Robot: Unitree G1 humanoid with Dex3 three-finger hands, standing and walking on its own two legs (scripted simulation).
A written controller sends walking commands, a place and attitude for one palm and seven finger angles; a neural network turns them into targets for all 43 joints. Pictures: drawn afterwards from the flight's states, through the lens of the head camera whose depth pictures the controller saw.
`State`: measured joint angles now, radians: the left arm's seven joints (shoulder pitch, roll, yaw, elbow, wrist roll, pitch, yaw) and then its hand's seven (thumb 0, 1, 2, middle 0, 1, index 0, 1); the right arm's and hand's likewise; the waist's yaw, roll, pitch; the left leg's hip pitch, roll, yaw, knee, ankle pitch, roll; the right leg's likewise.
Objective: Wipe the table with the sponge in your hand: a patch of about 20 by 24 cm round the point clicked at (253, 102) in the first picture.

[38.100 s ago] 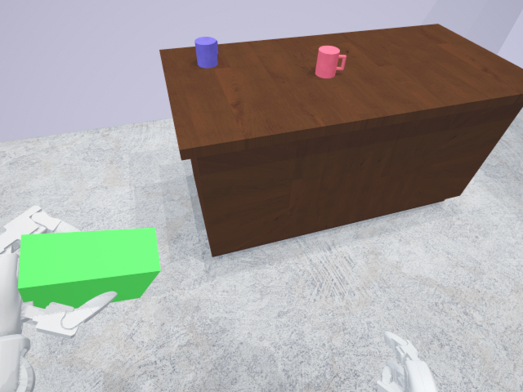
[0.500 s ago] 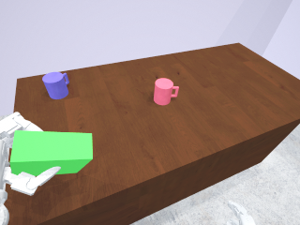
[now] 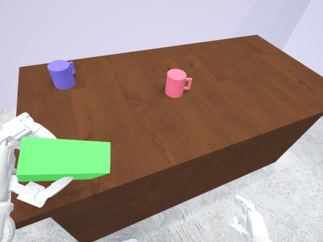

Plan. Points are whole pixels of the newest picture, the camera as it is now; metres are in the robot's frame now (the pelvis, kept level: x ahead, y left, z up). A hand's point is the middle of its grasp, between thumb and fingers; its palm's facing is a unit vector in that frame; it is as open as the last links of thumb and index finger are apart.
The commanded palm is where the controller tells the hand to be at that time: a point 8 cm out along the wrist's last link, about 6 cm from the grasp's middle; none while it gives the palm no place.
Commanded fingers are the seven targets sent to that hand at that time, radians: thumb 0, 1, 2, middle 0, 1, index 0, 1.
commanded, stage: step back with the hand held close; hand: left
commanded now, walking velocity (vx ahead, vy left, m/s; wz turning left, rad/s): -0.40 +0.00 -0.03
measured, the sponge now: (76, 162) +0.23 +0.18 +0.15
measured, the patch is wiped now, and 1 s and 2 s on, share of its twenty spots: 1.00 1.00 1.00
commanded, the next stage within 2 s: stop stepping back and stand still in 0.44 s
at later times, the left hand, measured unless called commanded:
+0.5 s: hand (7, 236) +0.10 +0.22 +0.18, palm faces +0.28 -0.90 -0.33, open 9.6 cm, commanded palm +0.05 +0.27 +0.19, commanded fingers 0.00 0.10 1.30 -1.20 -1.60 -1.20 -1.60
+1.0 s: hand out of the picture -0.05 +0.24 +0.17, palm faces +0.40 -0.88 -0.27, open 9.6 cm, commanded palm -0.10 +0.28 +0.19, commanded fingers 0.00 0.10 1.30 -1.20 -1.60 -1.20 -1.60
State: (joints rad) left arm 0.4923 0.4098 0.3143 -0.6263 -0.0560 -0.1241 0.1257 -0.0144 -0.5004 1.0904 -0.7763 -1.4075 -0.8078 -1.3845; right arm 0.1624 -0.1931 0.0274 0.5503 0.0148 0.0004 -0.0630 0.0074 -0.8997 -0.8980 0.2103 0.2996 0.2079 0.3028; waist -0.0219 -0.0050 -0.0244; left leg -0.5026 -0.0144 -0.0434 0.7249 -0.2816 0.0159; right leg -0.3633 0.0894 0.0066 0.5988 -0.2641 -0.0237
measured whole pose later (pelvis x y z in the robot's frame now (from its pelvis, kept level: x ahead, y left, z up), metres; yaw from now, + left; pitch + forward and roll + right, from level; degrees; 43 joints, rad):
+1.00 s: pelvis -0.26 +0.00 -0.01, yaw +1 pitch -1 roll -1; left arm 0.42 0.37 0.31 -0.49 -0.04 -0.09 0.11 -0.01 -0.50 1.09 -0.78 -1.41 -0.81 -1.38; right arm 0.26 -0.19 0.05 0.68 0.03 -0.05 -0.03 0.01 -0.90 -0.90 0.21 0.30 0.21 0.30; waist -0.01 -0.05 -0.12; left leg -0.51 0.02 0.01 1.16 -0.41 0.04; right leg -0.41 0.02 -0.08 0.66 -0.24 -0.05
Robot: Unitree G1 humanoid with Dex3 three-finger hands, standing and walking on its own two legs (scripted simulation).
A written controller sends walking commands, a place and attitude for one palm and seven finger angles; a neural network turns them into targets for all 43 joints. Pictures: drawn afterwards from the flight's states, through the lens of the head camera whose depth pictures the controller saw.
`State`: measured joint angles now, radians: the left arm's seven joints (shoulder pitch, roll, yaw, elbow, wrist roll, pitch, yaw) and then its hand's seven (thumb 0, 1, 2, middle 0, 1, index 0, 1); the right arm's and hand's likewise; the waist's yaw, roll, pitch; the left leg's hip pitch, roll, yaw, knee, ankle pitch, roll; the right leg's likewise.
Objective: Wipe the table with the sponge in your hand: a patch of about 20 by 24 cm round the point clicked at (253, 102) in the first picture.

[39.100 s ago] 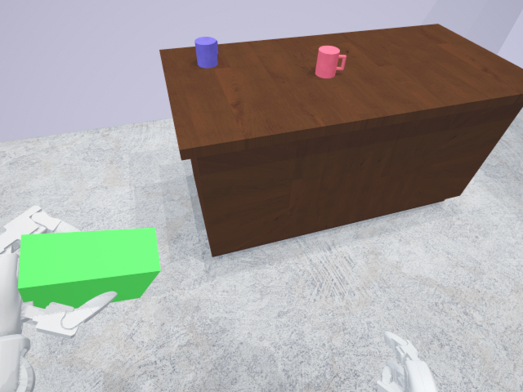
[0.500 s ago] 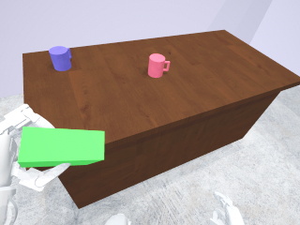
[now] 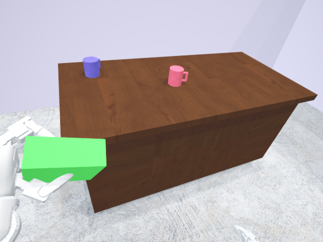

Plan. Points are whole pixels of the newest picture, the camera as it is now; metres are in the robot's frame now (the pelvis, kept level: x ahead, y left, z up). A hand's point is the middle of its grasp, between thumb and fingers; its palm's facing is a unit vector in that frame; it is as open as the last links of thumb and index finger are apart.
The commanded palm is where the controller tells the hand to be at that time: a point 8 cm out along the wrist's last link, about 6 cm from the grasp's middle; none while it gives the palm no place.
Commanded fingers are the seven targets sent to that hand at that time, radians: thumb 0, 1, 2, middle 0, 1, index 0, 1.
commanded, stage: stop stepping back and stand still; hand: left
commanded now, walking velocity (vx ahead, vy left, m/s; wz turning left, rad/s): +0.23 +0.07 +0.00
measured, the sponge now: (75, 161) +0.23 +0.20 +0.16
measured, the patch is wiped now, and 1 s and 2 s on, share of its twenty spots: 1.00 1.00 1.00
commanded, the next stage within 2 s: stand and wait in 0.90 s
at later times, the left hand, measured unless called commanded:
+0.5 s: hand (39, 204) +0.12 +0.21 +0.18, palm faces +0.35 -0.88 -0.32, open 9.6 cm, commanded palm +0.08 +0.26 +0.20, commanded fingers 0.00 0.10 1.30 -1.20 -1.60 -1.20 -1.60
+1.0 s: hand (25, 207) +0.12 +0.22 +0.19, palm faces +0.45 -0.82 -0.37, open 9.6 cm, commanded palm +0.07 +0.25 +0.20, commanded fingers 0.00 0.10 1.30 -1.20 -1.60 -1.20 -1.60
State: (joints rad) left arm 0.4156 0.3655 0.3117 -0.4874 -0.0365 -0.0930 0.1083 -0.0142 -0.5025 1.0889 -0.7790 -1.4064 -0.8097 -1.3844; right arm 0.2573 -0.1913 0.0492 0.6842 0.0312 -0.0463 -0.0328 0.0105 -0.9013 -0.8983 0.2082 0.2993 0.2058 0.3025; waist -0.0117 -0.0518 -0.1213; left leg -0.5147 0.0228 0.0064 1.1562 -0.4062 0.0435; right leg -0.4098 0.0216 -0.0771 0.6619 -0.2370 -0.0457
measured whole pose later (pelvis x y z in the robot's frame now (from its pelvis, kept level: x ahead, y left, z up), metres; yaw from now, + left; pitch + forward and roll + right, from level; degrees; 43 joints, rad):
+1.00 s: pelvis -0.09 -0.03 +0.01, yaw +1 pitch -3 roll +0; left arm 0.46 0.38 0.34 -0.48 -0.04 -0.10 0.17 -0.01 -0.50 1.09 -0.78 -1.41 -0.81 -1.38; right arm 0.24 -0.19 0.03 0.62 0.02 -0.11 -0.08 0.01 -0.90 -0.90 0.21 0.30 0.20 0.30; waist -0.01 -0.02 -0.03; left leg -0.28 0.03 0.02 0.63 -0.31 -0.01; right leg -0.34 0.01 -0.04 0.63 -0.27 -0.01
